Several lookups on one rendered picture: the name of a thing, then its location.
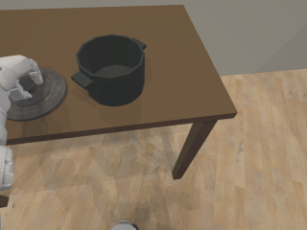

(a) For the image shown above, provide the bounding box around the pot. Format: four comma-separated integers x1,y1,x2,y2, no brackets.
71,34,147,106

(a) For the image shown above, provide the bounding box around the robot left upper arm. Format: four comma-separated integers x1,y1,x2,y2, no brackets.
0,145,14,230

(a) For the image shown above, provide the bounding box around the robot left hand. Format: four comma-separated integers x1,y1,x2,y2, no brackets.
0,55,43,102

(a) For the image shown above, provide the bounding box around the robot left forearm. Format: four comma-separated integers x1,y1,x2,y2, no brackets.
0,64,16,147

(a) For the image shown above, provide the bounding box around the lid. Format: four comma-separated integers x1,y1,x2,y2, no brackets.
7,68,67,122

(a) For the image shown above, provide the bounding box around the table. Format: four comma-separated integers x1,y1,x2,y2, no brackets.
0,5,238,208

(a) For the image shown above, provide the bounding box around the robot left shin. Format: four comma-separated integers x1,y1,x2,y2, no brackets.
119,220,131,226

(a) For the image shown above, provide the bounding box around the knob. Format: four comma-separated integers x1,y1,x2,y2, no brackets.
19,79,37,94

